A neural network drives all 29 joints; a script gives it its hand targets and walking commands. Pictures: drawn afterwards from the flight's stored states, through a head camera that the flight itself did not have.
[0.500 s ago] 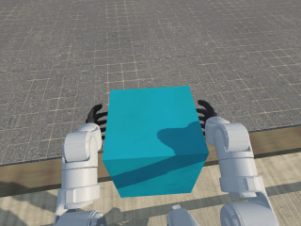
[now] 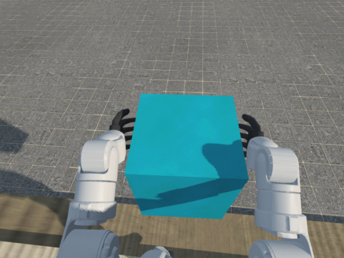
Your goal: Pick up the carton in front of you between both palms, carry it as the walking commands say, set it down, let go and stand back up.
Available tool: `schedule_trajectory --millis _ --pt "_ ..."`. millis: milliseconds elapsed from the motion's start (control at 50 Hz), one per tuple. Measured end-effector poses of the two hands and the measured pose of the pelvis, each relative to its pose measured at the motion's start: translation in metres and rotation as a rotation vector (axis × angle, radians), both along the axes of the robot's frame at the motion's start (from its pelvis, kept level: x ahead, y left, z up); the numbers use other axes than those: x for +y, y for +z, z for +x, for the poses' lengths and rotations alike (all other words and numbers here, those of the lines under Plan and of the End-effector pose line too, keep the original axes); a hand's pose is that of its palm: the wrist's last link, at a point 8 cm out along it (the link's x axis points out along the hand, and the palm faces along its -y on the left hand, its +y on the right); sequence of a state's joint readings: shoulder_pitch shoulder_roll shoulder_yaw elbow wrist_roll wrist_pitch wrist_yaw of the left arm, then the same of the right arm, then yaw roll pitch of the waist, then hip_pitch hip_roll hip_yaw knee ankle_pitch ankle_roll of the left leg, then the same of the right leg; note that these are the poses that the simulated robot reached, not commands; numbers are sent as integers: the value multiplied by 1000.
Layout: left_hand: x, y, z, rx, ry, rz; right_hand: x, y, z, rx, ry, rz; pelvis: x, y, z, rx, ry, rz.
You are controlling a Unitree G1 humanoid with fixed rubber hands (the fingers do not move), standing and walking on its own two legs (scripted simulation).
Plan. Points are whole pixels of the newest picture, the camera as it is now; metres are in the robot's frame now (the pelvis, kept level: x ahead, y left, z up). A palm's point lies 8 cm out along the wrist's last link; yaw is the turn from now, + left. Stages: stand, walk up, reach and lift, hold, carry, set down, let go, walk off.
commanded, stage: carry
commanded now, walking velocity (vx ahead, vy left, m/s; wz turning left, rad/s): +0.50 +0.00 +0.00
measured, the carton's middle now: (183, 160) +0.35 +0.03 +0.03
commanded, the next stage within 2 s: none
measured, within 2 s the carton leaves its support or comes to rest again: neither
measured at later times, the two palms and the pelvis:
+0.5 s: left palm (166, 80) +0.73 +0.13 -0.02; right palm (245, 82) +0.74 -0.17 -0.02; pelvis +0.38 -0.02 -0.15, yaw +1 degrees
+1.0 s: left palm (172, 57) +1.12 +0.16 -0.15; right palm (226, 60) +1.11 -0.14 -0.16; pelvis +0.75 +0.01 -0.26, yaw +0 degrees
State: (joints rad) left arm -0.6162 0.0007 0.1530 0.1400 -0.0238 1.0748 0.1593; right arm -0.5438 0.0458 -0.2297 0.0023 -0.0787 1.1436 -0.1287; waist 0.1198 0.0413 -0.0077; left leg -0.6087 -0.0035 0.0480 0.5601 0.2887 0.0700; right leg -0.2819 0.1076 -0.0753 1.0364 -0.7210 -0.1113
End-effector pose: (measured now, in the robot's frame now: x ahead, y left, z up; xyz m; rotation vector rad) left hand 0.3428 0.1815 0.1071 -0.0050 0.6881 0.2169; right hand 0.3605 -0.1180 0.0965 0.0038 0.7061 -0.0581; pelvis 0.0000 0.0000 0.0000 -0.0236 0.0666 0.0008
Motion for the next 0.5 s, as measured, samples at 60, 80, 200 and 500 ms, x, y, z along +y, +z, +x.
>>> schedule_trajectory --millis 60,80,200,500 --pt "-5 -19 63 -57 -54 -15 -6 -14 47 -58 -40 -35 7 -35 54 -16 10 9" --pt "-9 -27 81 -54 -70 -20 -10 -22 60 -55 -51 -46 9 -42 67 -12 15 22" --pt "-36 -77 161 79 -138 -15 -35 -73 116 80 -125 -41 19 -56 144 8 12 30" --pt "-50 -130 389 -85 -67 -3 -49 -118 382 -85 -29 -29 -18 -151 384 -9 10 29"
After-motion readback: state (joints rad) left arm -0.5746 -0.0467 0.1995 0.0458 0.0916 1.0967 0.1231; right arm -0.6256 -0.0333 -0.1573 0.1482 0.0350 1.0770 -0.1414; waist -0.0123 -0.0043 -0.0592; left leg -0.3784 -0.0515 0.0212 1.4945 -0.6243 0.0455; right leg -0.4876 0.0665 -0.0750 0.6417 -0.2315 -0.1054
